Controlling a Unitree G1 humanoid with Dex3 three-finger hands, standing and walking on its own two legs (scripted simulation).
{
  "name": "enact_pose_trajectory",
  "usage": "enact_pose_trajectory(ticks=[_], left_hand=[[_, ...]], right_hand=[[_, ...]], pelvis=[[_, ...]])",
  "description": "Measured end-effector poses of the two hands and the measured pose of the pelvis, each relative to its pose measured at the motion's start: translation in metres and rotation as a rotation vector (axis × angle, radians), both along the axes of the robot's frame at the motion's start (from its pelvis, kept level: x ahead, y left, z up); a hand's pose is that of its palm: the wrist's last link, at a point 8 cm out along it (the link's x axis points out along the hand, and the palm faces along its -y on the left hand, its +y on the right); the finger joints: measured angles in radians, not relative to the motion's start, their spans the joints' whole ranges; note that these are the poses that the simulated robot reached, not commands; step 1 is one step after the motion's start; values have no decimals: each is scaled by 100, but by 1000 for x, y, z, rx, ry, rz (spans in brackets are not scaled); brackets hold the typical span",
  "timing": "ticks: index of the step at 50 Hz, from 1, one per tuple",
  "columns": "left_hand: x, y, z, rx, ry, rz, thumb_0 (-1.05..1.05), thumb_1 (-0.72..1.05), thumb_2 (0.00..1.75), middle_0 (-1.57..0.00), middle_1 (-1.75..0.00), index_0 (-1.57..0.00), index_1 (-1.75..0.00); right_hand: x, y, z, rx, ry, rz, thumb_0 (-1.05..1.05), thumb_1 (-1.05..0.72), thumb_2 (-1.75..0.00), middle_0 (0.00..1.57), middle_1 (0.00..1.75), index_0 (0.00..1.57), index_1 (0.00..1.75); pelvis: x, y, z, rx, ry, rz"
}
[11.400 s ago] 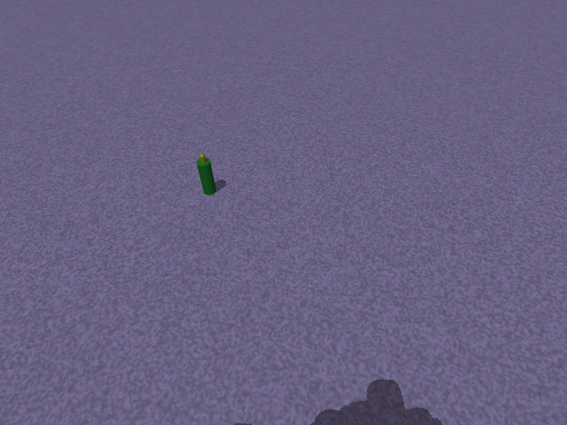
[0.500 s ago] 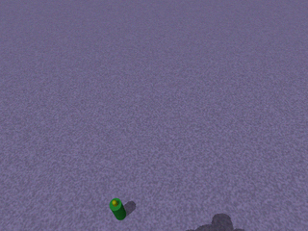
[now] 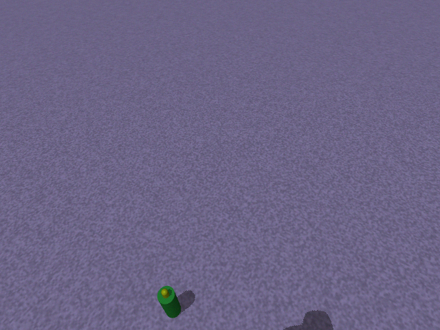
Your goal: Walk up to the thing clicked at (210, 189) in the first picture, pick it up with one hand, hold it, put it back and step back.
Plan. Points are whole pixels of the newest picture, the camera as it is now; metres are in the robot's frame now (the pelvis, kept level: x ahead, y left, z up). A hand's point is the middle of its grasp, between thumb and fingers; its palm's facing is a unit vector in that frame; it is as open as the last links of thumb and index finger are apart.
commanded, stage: stand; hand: left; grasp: from the side
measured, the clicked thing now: (169, 301) +0.38 +0.23 -0.66
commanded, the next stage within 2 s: go down in 0.76 s
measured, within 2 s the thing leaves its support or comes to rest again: neither
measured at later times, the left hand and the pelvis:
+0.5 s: hand out of the picture +0.08 +0.26 -0.16, palm faces -0.02 -0.94 -0.35, open 7.4 cm; pelvis +0.00 +0.00 +0.00, yaw +0 degrees
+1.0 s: hand out of the picture +0.12 +0.26 -0.16, palm faces +0.07 -0.94 -0.33, open 8.6 cm; pelvis -0.01 +0.01 -0.01, yaw +1 degrees
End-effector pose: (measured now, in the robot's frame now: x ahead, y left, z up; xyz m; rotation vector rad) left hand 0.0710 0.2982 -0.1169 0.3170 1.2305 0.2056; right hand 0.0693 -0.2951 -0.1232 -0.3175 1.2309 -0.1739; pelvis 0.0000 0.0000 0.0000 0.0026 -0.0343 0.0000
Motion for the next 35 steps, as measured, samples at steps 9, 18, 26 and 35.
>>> enact_pose_trajectory(ticks=[9, 18, 26, 35], left_hand=[[-3, 2, -1, 2, 18, 3, 0, 90, 89, -21, -30, -21, -30], [-1, 4, -1, 2, 17, 3, 0, 90, 89, -21, -30, -21, -30], [2, 4, -1, 1, 5, 2, 0, 90, 89, -21, -30, -21, -30], [-1, 6, -2, 1, 19, 5, 0, 90, 89, -21, -30, -21, -30]], right_hand=[[-1, 1, -1, -1, 17, -2, 1, -91, -90, 21, 30, 20, 30], [0, 3, -1, -1, 18, -4, 1, -91, -90, 21, 30, 20, 30], [3, 5, 0, -2, 4, 2, 1, -91, -90, 21, 30, 20, 30], [1, 5, 0, -3, 17, 2, 1, -91, -90, 21, 30, 20, 30]], pelvis=[[2, 1, 0, -1, 4, 1], [5, 3, 0, -2, 2, 2], [4, 4, 0, -1, -2, 2], [5, 5, 0, -1, 2, 4]])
